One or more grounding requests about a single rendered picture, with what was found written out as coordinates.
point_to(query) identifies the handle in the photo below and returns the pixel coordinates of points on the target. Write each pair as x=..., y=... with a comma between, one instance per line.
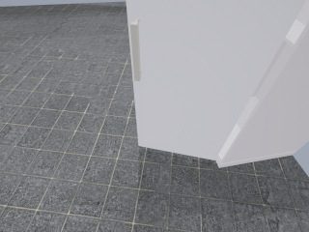
x=135, y=45

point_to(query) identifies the fridge door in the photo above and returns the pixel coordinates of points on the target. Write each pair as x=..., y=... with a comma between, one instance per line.
x=201, y=61

